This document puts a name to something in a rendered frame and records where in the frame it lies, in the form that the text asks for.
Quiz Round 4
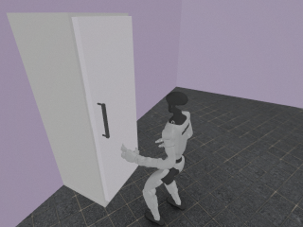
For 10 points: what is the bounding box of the robot foot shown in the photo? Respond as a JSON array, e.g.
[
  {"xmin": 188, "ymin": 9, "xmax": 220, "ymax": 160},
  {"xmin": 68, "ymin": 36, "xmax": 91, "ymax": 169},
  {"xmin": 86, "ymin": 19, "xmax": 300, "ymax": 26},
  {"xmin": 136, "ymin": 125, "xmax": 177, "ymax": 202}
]
[
  {"xmin": 144, "ymin": 212, "xmax": 165, "ymax": 227},
  {"xmin": 166, "ymin": 197, "xmax": 186, "ymax": 211}
]

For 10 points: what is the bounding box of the handle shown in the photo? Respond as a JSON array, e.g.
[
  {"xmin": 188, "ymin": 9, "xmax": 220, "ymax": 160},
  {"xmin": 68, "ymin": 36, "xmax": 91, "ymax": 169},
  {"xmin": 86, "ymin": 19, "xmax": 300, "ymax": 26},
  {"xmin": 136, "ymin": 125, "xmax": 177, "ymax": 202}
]
[{"xmin": 97, "ymin": 103, "xmax": 110, "ymax": 139}]

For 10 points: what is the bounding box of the left robot foot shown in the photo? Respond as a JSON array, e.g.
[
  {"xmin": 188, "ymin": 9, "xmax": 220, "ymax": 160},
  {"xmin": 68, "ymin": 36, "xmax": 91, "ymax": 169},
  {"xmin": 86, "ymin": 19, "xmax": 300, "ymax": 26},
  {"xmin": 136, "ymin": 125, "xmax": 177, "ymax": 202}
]
[{"xmin": 144, "ymin": 212, "xmax": 165, "ymax": 227}]

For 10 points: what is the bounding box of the robot right hand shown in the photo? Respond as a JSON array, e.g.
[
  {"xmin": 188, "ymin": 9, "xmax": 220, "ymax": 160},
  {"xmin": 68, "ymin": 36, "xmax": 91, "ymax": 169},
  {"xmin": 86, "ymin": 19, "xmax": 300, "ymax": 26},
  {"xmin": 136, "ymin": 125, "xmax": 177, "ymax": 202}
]
[{"xmin": 155, "ymin": 138, "xmax": 165, "ymax": 148}]

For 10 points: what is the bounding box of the robot left hand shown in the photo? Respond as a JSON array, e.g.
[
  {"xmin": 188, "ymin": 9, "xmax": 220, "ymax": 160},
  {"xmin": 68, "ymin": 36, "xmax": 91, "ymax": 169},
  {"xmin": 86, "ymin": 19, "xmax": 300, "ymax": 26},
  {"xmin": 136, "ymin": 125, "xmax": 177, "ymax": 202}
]
[{"xmin": 121, "ymin": 144, "xmax": 139, "ymax": 163}]

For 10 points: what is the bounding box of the left robot forearm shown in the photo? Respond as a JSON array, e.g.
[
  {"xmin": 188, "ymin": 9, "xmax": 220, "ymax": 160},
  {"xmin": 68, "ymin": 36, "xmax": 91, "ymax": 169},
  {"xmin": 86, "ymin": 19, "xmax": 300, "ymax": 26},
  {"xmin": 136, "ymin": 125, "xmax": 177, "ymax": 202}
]
[{"xmin": 134, "ymin": 154, "xmax": 173, "ymax": 170}]

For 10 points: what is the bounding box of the robot left upper arm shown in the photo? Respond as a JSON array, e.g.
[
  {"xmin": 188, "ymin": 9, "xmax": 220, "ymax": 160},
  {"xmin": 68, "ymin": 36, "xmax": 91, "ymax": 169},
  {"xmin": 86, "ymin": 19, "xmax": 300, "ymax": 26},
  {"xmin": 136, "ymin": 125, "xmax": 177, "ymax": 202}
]
[{"xmin": 162, "ymin": 125, "xmax": 176, "ymax": 167}]

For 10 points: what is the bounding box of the right robot foot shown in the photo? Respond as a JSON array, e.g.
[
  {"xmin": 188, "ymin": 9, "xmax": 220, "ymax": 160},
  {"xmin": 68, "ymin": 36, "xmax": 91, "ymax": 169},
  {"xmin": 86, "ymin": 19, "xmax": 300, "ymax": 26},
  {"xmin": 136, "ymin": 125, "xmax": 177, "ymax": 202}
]
[{"xmin": 166, "ymin": 197, "xmax": 186, "ymax": 211}]

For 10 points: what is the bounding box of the robot right upper arm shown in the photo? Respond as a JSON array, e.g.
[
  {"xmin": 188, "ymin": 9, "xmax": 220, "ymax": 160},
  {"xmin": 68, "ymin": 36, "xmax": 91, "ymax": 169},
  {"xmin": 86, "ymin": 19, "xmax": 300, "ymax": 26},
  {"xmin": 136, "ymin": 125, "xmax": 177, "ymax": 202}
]
[{"xmin": 182, "ymin": 111, "xmax": 193, "ymax": 139}]

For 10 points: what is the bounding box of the fridge door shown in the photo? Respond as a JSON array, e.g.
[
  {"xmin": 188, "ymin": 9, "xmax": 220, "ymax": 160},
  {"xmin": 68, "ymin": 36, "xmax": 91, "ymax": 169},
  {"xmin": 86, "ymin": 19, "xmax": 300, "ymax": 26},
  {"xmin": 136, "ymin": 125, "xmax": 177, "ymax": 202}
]
[{"xmin": 71, "ymin": 16, "xmax": 138, "ymax": 201}]

